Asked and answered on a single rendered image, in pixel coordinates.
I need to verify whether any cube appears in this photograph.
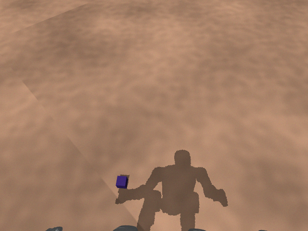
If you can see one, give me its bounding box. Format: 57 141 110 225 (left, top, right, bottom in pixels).
116 176 128 189

